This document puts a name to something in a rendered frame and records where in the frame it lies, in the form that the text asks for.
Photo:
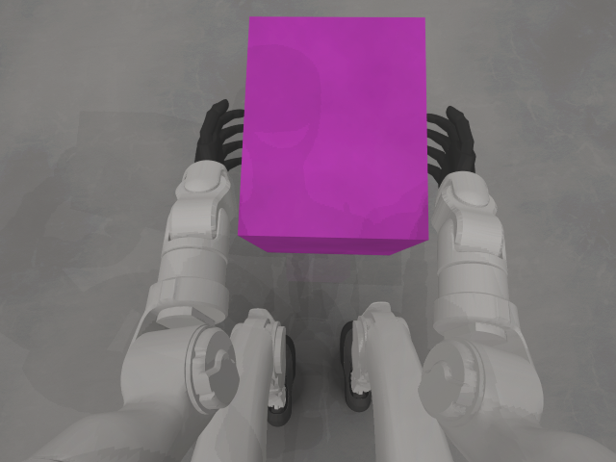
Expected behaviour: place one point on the robot right forearm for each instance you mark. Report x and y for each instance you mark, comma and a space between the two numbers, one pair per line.
473, 298

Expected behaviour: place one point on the right robot hand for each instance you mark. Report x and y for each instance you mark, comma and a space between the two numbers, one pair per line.
459, 145

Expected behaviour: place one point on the left robot hand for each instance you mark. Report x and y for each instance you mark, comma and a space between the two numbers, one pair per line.
210, 144

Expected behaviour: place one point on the robot right thigh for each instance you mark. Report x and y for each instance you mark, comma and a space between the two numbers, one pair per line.
403, 430

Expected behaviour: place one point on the right robot upper arm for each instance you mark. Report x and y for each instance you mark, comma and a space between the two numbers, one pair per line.
489, 402

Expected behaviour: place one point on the robot left forearm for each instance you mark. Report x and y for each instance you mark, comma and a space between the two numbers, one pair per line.
191, 282

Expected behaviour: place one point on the left robot upper arm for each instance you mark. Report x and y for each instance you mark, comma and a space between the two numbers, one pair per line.
173, 383

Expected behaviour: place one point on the left robot shin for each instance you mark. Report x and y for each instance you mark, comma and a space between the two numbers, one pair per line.
277, 394

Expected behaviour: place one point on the carton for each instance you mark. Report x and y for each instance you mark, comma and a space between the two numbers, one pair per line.
335, 135

